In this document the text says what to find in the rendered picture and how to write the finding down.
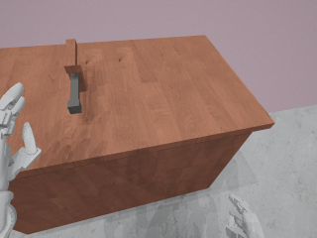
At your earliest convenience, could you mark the right robot hand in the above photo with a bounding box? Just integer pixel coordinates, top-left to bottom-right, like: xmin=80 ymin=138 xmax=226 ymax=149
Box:
xmin=226 ymin=193 xmax=265 ymax=238

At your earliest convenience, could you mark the left robot hand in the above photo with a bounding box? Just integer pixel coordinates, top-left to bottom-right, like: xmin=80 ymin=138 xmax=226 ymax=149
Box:
xmin=0 ymin=82 xmax=42 ymax=191

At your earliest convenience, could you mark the counter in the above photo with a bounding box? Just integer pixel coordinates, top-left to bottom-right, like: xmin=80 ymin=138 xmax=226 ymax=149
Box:
xmin=0 ymin=35 xmax=275 ymax=235

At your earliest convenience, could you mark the tap lever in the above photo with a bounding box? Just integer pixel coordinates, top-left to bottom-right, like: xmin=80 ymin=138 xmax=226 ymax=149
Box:
xmin=67 ymin=72 xmax=82 ymax=115

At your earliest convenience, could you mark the left robot forearm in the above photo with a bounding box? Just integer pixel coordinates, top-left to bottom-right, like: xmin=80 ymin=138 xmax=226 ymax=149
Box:
xmin=0 ymin=190 xmax=17 ymax=238

